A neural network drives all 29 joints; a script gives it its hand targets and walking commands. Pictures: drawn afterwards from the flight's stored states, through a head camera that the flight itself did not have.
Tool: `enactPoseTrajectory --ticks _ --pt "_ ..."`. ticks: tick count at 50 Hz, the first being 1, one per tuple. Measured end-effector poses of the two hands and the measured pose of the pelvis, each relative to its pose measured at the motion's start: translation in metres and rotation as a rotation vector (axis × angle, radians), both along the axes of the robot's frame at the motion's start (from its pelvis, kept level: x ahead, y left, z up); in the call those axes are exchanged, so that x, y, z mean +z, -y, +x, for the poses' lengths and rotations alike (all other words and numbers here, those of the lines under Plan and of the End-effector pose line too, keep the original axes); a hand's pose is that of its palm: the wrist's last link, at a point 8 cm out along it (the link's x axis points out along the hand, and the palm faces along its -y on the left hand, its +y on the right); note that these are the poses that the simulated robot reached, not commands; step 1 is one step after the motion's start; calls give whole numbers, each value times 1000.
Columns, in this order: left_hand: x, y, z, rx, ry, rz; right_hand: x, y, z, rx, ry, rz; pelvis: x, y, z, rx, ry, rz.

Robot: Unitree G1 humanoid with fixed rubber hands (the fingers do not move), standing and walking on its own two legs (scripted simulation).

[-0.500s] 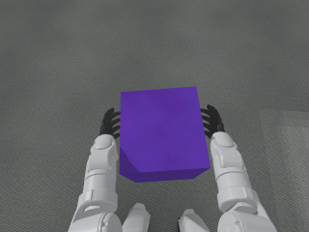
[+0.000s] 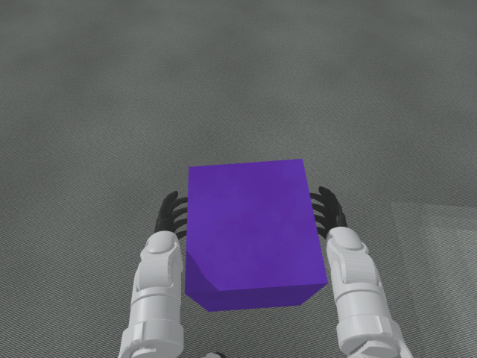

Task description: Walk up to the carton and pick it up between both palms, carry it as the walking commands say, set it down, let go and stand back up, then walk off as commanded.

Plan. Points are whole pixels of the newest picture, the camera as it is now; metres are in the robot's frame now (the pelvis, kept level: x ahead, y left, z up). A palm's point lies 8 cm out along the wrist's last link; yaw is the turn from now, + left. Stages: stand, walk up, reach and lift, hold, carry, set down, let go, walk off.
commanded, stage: reach and lift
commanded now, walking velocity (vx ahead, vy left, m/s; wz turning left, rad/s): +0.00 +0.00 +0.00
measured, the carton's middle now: (250, 243) +0.34 +0.02 -0.09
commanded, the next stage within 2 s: hold in 1.84 s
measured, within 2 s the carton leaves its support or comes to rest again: neither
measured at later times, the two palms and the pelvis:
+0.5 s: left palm (158, 232) +0.30 +0.16 +0.05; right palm (352, 227) +0.32 -0.13 +0.05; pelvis +0.01 -0.01 +0.02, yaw +0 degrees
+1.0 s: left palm (160, 231) +0.30 +0.15 +0.07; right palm (365, 231) +0.30 -0.14 +0.07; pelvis +0.01 +0.00 +0.02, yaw +0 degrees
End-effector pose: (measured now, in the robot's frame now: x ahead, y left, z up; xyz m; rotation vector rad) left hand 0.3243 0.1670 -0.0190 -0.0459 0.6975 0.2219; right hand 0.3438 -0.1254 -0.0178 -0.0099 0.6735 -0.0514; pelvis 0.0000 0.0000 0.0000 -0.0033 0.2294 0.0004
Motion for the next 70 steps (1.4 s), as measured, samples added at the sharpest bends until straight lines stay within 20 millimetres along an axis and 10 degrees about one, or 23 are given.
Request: enactPoseTrajectory --ticks 34,70 --pt "85 9 -32 -14 37 23 85 9 -31 14 39 -14 19 10 10 3 325 9" --pt "89 24 -13 -125 19 38 88 25 -42 -86 18 -14 20 -6 12 -6 324 4"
